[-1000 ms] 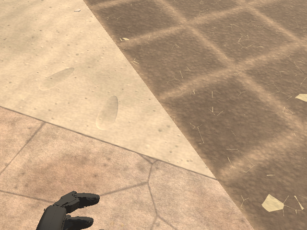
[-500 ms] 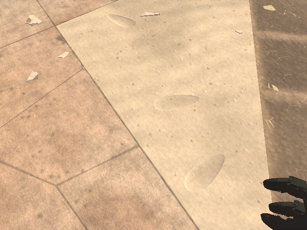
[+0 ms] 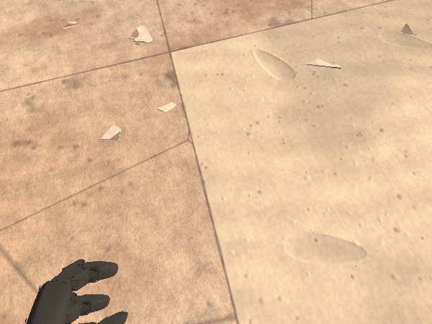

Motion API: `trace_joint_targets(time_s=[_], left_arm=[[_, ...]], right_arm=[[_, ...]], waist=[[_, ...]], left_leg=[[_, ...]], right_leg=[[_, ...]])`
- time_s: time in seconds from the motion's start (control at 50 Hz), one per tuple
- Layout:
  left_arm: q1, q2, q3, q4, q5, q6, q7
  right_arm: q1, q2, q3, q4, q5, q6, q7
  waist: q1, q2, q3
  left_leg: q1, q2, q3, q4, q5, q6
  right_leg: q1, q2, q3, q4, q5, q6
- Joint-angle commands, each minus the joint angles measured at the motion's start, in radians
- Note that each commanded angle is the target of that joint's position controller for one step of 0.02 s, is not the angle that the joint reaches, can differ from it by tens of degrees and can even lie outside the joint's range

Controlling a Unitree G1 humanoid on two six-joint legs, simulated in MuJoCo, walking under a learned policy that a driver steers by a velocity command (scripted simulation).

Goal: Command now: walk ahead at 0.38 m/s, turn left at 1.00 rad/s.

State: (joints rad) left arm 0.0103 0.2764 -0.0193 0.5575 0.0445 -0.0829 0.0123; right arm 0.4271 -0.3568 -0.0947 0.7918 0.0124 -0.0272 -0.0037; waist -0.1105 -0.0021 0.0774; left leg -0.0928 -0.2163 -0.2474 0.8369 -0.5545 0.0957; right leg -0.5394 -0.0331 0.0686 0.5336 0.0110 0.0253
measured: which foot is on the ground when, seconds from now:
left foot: up 0.00-0.38, down 0.40-1.00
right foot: down 0.00-0.38, up 0.40-0.68, down 0.70-1.00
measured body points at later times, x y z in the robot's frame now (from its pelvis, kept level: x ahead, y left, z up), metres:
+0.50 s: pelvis +0.12 -0.01 +0.02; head +0.14 +0.03 +0.47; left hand +0.11 +0.28 -0.11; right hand +0.39 -0.17 -0.05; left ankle +0.14 +0.09 -0.71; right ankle +0.15 -0.15 -0.67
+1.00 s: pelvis +0.14 -0.02 +0.03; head +0.14 -0.02 +0.48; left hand +0.16 +0.25 -0.09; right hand +0.30 -0.23 -0.10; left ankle +0.14 +0.09 -0.71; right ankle +0.16 -0.12 -0.71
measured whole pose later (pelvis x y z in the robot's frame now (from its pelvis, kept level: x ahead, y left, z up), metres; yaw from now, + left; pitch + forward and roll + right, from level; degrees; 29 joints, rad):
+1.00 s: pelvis +0.14 -0.02 +0.03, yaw +20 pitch -1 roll +0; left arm 0.22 0.23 0.02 0.78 0.01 0.02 0.02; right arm 0.24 -0.22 -0.03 0.85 -0.02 0.01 -0.01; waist -0.01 -0.01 0.02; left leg -0.26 -0.05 -0.05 0.43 -0.16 0.02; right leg -0.18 0.01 -0.04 0.46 -0.27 -0.03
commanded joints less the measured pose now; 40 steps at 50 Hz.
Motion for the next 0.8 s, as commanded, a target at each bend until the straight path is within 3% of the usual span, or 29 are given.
trace_joint_targets(time_s=[0.02,0.04,0.06,0.08,0.12,0.16,0.2,0.24,0.32,0.36,0.38,0.4,0.42,0.44,0.46,0.48,0.52,0.54,0.58,0.62,0.66,0.68,0.7,0.72,0.74,0.76,0.8], left_arm=[[0.429,0.258,0.096,0.037,0.007,0.003,0.012],[0.292,0.174,0.084,-0.001,-0.006,0.015,0.022],[0.23,0.084,0.055,-0.001,-0.009,0.023,0.024],[0.216,0.066,0.047,0.011,-0.005,0.032,0.024],[0.226,0.096,0.057,0.042,-0.021,0.034,0.024],[0.237,0.118,0.069,0.066,-0.016,0.025,0.015],[0.227,0.134,0.076,0.079,-0.012,0.02,0.011],[0.192,0.138,0.079,0.08,-0.012,0.024,0.004],[0.21,0.171,0.094,0.091,-0.021,0.048,-0.011],[0.232,0.181,0.1,0.101,-0.033,0.072,-0.012],[0.288,0.162,0.097,0.117,-0.026,0.087,-0.014],[0.378,0.101,0.083,0.111,-0.01,0.103,-0.021],[0.369,0.062,0.064,0.066,-0.019,0.125,-0.014],[0.314,0.121,0.077,0.074,-0.028,0.145,-0.005],[0.288,0.109,0.076,0.074,-0.045,0.149,-0.007],[0.292,0.1,0.076,0.09,-0.046,0.144,-0.006],[0.336,0.118,0.084,0.13,-0.028,0.139,-0.004],[0.34,0.107,0.082,0.139,-0.03,0.139,-0.005],[0.312,0.062,0.067,0.136,-0.039,0.139,-0.009],[0.289,0.045,0.06,0.133,-0.043,0.142,-0.006],[0.309,0.033,0.056,0.146,-0.041,0.14,-0.001],[0.326,0.024,0.052,0.155,-0.035,0.133,0.001],[0.314,0.05,0.052,0.149,-0.016,0.12,0.004],[0.26,0.128,0.064,0.129,-0.007,0.108,0.007],[0.202,0.119,0.067,0.129,-0.02,0.105,0.0],[0.165,0.075,0.054,0.125,-0.021,0.102,-0.005],[0.188,0.072,0.055,0.134,-0.026,0.099,-0.003]], right_arm=[[0.093,-0.045,0.001,-0.153,0.016,-0.01,-0.028],[0.027,-0.09,-0.009,-0.125,-0.02,0.008,-0.027],[-0.06,-0.097,-0.014,-0.138,-0.035,0.024,-0.012],[-0.092,-0.086,-0.015,-0.147,-0.04,0.041,0.005],[-0.118,-0.049,-0.008,-0.173,-0.043,0.082,0.03],[-0.154,-0.012,0.006,-0.204,-0.043,0.095,0.036],[-0.178,0.0,0.014,-0.225,-0.046,0.099,0.041],[-0.193,0.007,0.024,-0.232,-0.04,0.097,0.046],[-0.266,-0.003,0.03,-0.245,-0.033,0.087,0.048],[-0.255,0.003,0.032,-0.239,-0.039,0.068,0.047],[-0.229,-0.011,0.029,-0.223,-0.046,0.052,0.042],[-0.212,-0.079,0.02,-0.237,-0.053,0.037,0.029],[-0.231,-0.17,0.006,-0.27,-0.04,0.042,0.018],[-0.175,-0.142,0.0,-0.239,-0.027,0.047,0.008],[-0.227,-0.089,0.023,-0.225,-0.033,0.049,0.001],[-0.285,-0.053,0.035,-0.217,-0.034,0.051,-0.003],[-0.328,-0.018,0.047,-0.213,-0.031,0.047,-0.013],[-0.322,0.0,0.053,-0.206,-0.031,0.043,-0.011],[-0.306,0.008,0.055,-0.187,-0.033,0.036,-0.006],[-0.286,0.004,0.051,-0.167,-0.038,0.037,-0.003],[-0.292,0.004,0.05,-0.153,-0.033,0.042,-0.004],[-0.299,0.012,0.053,-0.148,-0.026,0.044,-0.006],[-0.276,0.042,0.062,-0.144,-0.025,0.042,-0.008],[-0.226,0.074,0.066,-0.141,-0.021,0.04,-0.005],[-0.247,0.063,0.064,-0.122,-0.026,0.048,-0.001],[-0.259,0.05,0.059,-0.11,-0.034,0.051,0.004],[-0.255,0.03,0.05,-0.086,-0.035,0.043,0.012]], waist=[[0.143,-0.293,-0.611],[0.132,-0.172,-0.506],[0.134,-0.132,-0.348],[0.125,-0.113,-0.273],[0.107,-0.145,-0.168],[0.093,-0.134,-0.16],[0.074,-0.13,-0.173],[0.057,-0.14,-0.178],[0.091,-0.18,-0.15],[0.089,-0.147,-0.145],[0.094,-0.074,-0.154],[0.113,0.187,-0.189],[0.107,0.319,-0.198],[0.042,0.224,-0.235],[0.087,0.208,-0.171],[0.122,0.188,-0.127],[0.145,0.181,-0.142],[0.146,0.146,-0.163],[0.132,0.119,-0.176],[0.112,0.137,-0.176],[0.129,0.127,-0.172],[0.146,0.101,-0.167],[0.131,0.039,-0.157],[0.076,-0.1,-0.129],[0.081,-0.162,-0.081],[0.071,-0.144,-0.046],[0.092,-0.133,-0.044]], left_leg=[[-0.534,0.043,0.099,0.7,-0.093,-0.071],[-0.536,0.121,0.14,0.661,0.053,-0.077],[-0.555,0.148,0.169,0.601,0.115,-0.089],[-0.556,0.174,0.176,0.582,0.128,-0.107],[-0.5,0.205,0.191,0.507,0.129,-0.121],[-0.484,0.215,0.2,0.418,0.158,-0.114],[-0.448,0.227,0.195,0.314,0.209,-0.098],[-0.351,0.229,0.213,0.162,0.29,-0.082],[-0.228,0.193,0.275,-0.086,0.287,-0.075],[-0.133,0.174,0.287,-0.268,0.327,-0.058],[-0.05,0.177,0.254,-0.363,0.364,-0.047],[0.028,0.412,-0.029,-0.483,0.56,-0.015],[0.013,0.617,-0.278,-0.517,0.808,0.149],[-0.04,0.59,-0.212,-0.495,0.816,0.213],[-0.092,0.52,-0.12,-0.498,0.791,0.191],[-0.137,0.455,-0.044,-0.511,0.738,0.145],[-0.135,0.392,0.033,-0.493,0.829,0.117],[-0.128,0.391,0.046,-0.484,0.862,0.115],[-0.112,0.39,0.045,-0.473,0.812,0.11],[-0.112,0.393,0.017,-0.469,0.723,0.112],[-0.148,0.377,0.005,-0.452,0.609,0.093],[-0.201,0.359,0.002,-0.446,0.507,0.058],[-0.265,0.332,0.003,-0.431,0.4,0.007],[-0.293,0.237,0.09,-0.394,0.294,-0.034],[-0.165,0.188,0.149,-0.398,0.292,-0.053],[-0.103,0.199,0.146,-0.404,0.345,-0.057],[-0.096,0.22,0.123,-0.416,0.416,-0.051]], right_leg=[[0.96,-0.561,0.563,0.033,0.767,-0.233],[0.785,-0.465,0.469,-0.04,0.482,-0.232],[0.644,-0.374,0.306,-0.078,0.348,-0.202],[0.56,-0.332,0.217,-0.104,0.31,-0.19],[0.39,-0.308,0.083,-0.164,0.347,-0.184],[0.349,-0.31,0.027,-0.192,0.38,-0.2],[0.321,-0.322,-0.019,-0.199,0.388,-0.206],[0.261,-0.294,-0.1,-0.196,0.323,-0.181],[0.247,-0.272,-0.159,-0.167,0.165,-0.145],[0.249,-0.254,-0.178,-0.087,0.04,-0.113],[0.222,-0.22,-0.202,0.005,-0.054,-0.079],[0.138,-0.139,-0.269,0.233,-0.39,-0.018],[-0.007,-0.008,-0.223,0.376,-0.691,0.022],[0.039,-0.03,-0.111,0.466,-0.665,0.02],[0.044,-0.028,-0.084,0.473,-0.602,0.016],[0.067,-0.031,-0.075,0.429,-0.541,0.01],[0.132,-0.005,-0.099,0.411,-0.476,0.003],[0.161,0.003,-0.097,0.387,-0.475,0.0],[0.205,0.009,-0.092,0.27,-0.467,-0.011],[0.246,0.024,-0.097,0.165,-0.444,-0.019],[0.335,0.041,-0.11,0.002,-0.343,-0.033],[0.419,0.037,-0.105,-0.122,-0.233,-0.046],[0.474,-0.043,-0.008,-0.186,-0.205,-0.062],[0.432,-0.169,0.122,-0.217,-0.185,-0.096],[0.238,-0.196,0.145,-0.255,-0.266,-0.126],[0.181,-0.16,0.114,-0.267,-0.345,-0.106],[0.21,-0.095,0.061,-0.255,-0.384,-0.072]])
Next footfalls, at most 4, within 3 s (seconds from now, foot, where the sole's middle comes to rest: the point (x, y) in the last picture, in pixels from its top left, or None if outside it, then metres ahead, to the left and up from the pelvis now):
0.40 left None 0.18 0.10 -0.74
0.70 right None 0.20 -0.11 -0.74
1.98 right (173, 256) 0.65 0.11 -0.74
2.38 left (139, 147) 1.11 0.21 -0.74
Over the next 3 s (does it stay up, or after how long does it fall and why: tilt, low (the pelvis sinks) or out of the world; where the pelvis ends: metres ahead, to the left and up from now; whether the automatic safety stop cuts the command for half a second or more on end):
stays up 1.33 -0.16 0.01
